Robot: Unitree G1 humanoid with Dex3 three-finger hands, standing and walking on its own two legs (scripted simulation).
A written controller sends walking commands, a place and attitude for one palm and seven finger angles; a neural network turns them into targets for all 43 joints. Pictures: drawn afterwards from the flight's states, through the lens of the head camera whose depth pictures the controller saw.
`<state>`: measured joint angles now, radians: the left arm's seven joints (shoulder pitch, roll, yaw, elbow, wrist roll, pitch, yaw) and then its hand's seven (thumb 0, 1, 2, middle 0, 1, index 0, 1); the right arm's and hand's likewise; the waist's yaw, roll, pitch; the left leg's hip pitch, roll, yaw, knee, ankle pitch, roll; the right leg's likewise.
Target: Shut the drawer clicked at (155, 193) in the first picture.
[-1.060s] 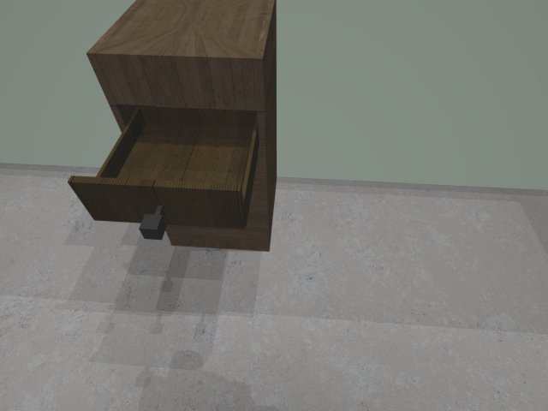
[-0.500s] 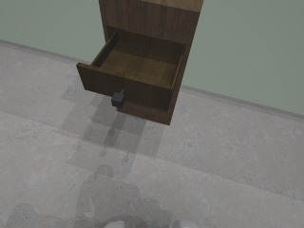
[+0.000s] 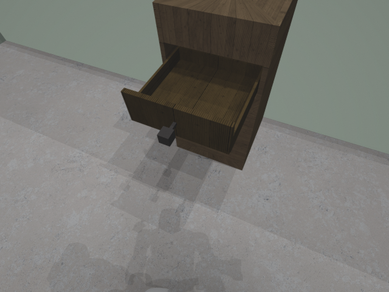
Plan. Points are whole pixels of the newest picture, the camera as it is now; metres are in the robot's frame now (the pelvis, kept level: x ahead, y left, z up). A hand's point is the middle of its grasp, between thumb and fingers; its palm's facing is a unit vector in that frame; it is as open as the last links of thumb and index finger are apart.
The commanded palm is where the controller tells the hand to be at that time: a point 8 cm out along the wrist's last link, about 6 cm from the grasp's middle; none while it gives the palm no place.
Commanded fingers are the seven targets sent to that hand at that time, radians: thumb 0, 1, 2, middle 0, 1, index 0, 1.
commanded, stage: stand and wait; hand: left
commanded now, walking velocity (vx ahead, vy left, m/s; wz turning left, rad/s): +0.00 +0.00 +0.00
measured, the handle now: (169, 131) +0.57 +0.12 -0.12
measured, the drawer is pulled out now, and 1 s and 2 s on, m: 0.30 0.30 0.30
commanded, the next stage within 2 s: look at it before walking up in 0.44 s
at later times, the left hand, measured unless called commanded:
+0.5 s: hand out of the picture +0.06 +0.19 -0.17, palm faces +0.01 -0.97 -0.23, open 7.4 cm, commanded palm none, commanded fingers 0.00 0.90 0.90 -0.20 -0.30 -0.20 -0.30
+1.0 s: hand out of the picture +0.03 +0.17 -0.17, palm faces +0.02 -0.98 -0.20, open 7.4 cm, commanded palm none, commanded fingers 0.00 0.90 0.90 -0.20 -0.30 -0.20 -0.30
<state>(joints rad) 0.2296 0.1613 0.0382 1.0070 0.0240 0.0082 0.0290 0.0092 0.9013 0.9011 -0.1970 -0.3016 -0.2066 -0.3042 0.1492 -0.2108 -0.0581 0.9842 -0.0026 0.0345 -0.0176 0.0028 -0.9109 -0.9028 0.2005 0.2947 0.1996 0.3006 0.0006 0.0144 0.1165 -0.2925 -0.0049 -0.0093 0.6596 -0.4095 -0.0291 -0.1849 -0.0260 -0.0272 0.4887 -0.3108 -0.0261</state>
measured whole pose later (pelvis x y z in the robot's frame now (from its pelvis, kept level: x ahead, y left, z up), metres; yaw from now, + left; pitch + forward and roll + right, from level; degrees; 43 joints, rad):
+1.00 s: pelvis +0.02 +0.00 +0.00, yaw -1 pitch -1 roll +0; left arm 0.24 0.16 0.03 1.13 0.00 0.00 0.03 0.01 0.91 0.90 -0.20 -0.30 -0.21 -0.30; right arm 0.26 -0.14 -0.01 1.13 -0.01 0.00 -0.05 0.00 -0.91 -0.90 0.20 0.29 0.20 0.30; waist -0.01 0.00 0.06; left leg -0.12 0.04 0.01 0.37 -0.24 -0.04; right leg -0.09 0.02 -0.02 0.37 -0.28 -0.03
